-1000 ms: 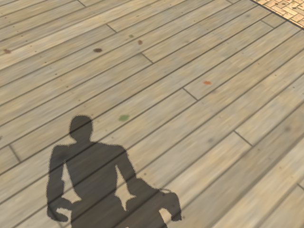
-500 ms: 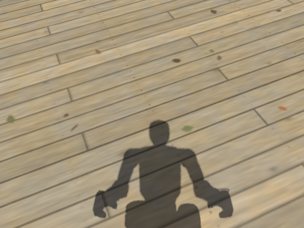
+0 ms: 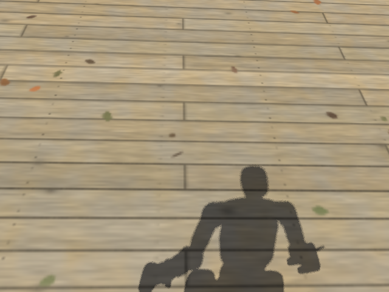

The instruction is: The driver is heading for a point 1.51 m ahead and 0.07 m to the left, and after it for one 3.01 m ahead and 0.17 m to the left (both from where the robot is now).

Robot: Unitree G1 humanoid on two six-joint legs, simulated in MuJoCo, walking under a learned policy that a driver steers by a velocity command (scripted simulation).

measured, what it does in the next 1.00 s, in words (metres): walks ahead: right foot, then left foot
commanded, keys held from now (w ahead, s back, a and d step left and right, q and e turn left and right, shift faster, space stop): w+q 0.20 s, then w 0.80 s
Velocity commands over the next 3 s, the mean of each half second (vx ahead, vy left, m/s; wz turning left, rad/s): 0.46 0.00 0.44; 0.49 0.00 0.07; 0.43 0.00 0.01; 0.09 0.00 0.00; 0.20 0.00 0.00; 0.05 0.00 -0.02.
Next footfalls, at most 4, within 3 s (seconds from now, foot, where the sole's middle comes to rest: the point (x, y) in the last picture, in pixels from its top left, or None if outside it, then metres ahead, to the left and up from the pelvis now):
0.36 right None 0.39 -0.06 -0.78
0.86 left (142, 255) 0.61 0.20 -0.78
1.40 right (180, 173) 0.97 0.09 -0.78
1.82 left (131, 185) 0.90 0.28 -0.78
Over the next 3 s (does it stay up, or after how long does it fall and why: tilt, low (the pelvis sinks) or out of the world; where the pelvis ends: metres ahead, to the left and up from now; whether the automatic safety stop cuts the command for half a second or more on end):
stays up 1.03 0.18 0.00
